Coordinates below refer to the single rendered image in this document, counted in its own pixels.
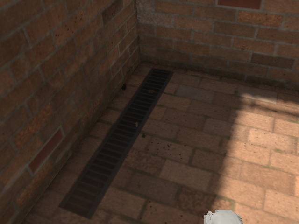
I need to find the right robot thigh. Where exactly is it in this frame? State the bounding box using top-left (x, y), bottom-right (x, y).
top-left (204, 209), bottom-right (243, 224)

